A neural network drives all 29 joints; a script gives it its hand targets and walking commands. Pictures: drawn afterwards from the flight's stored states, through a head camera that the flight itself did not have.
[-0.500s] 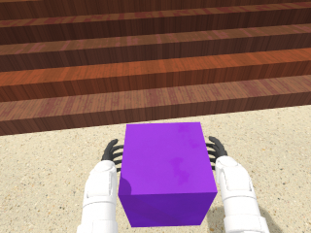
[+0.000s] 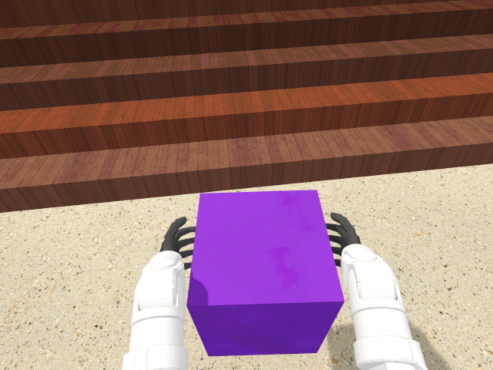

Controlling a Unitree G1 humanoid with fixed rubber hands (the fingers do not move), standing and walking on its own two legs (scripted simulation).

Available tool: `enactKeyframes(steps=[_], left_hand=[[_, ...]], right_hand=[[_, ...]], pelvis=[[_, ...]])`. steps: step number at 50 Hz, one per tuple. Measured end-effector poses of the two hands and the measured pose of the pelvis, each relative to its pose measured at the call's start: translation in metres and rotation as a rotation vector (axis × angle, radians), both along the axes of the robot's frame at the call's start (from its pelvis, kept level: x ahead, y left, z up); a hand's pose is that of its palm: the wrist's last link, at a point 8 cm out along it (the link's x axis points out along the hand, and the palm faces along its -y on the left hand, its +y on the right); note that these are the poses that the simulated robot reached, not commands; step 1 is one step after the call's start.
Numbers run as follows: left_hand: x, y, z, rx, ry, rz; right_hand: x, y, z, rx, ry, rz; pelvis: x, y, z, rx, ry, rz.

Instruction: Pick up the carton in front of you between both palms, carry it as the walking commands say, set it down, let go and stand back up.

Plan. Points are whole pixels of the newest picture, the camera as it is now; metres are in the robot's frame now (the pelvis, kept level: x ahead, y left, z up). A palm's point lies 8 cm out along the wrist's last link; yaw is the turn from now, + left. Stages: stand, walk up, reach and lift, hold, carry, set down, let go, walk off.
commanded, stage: hold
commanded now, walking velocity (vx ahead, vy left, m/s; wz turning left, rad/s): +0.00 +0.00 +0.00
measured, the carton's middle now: (260, 276) +0.30 +0.00 -0.02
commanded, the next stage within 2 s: carry in 0.08 s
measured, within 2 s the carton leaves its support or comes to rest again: neither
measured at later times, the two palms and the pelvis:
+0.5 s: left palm (174, 208) +0.39 +0.16 +0.07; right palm (334, 206) +0.38 -0.14 +0.07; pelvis +0.11 +0.01 -0.02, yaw +1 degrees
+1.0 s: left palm (180, 124) +0.67 +0.18 +0.09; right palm (298, 122) +0.65 -0.11 +0.09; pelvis +0.39 +0.05 +0.00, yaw -1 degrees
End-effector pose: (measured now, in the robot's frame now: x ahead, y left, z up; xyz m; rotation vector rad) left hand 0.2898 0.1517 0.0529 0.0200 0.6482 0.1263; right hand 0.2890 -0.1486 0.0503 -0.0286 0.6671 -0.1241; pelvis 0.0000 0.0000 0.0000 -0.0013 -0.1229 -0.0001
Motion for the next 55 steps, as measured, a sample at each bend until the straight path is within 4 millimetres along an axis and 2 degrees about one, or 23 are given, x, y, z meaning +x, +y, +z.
enactKeyframes(steps=[8, 13, 19, 23, 26, 30, 33, 36, 38, 41, 46, 51, 55], left_hand=[[0.006, 0.000, 0.001, 0.000, -0.015, -0.001], [0.022, 0.005, 0.008, -0.017, -0.059, 0.014], [0.053, 0.019, 0.014, -0.028, -0.033, 0.028], [0.085, 0.011, 0.020, -0.046, -0.006, 0.018], [0.105, 0.007, 0.020, -0.072, 0.006, 0.043], [0.129, 0.020, 0.021, -0.066, 0.043, 0.075], [0.158, 0.035, 0.025, -0.073, 0.029, 0.105], [0.197, 0.049, 0.025, -0.083, -0.016, 0.110], [0.224, 0.053, 0.024, -0.084, -0.006, 0.093], [0.264, 0.049, 0.026, -0.087, 0.047, 0.057], [0.330, 0.038, 0.036, -0.081, 0.064, -0.009], [0.394, 0.032, 0.034, -0.076, 0.041, -0.014], [0.447, 0.028, 0.020, -0.064, 0.039, 0.015]], right_hand=[[0.006, 0.000, 0.001, -0.001, -0.015, -0.003], [0.023, 0.005, 0.009, 0.011, -0.059, -0.009], [0.055, 0.020, 0.017, 0.029, -0.033, -0.024], [0.078, 0.012, 0.019, 0.036, -0.007, -0.052], [0.101, 0.008, 0.020, 0.049, 0.005, -0.056], [0.139, 0.020, 0.025, 0.056, 0.044, -0.028], [0.175, 0.036, 0.030, 0.054, 0.030, 0.000], [0.214, 0.050, 0.031, 0.052, -0.015, 0.001], [0.235, 0.053, 0.028, 0.049, -0.007, -0.015], [0.260, 0.050, 0.028, 0.054, 0.044, -0.063], [0.309, 0.039, 0.038, 0.057, 0.058, -0.128], [0.376, 0.033, 0.040, 0.052, 0.035, -0.122], [0.439, 0.029, 0.025, 0.054, 0.036, -0.086]], pelvis=[[0.008, 0.000, -0.004, -0.001, 0.076, 0.006], [0.025, 0.005, -0.011, -0.006, 0.137, 0.019], [0.064, 0.015, -0.016, 0.004, 0.186, -0.017], [0.095, 0.011, -0.016, -0.023, 0.201, -0.011], [0.122, 0.010, -0.015, -0.026, 0.219, 0.028], [0.160, 0.013, -0.007, 0.007, 0.235, 0.038], [0.192, 0.022, -0.009, 0.018, 0.228, 0.032], [0.228, 0.036, -0.021, 0.026, 0.202, 0.005], [0.250, 0.044, -0.023, 0.028, 0.200, -0.016], [0.281, 0.052, -0.014, 0.012, 0.208, -0.032], [0.338, 0.056, 0.001, -0.020, 0.219, -0.028], [0.405, 0.048, -0.001, -0.033, 0.218, -0.017], [0.467, 0.036, -0.014, -0.030, 0.204, -0.005]])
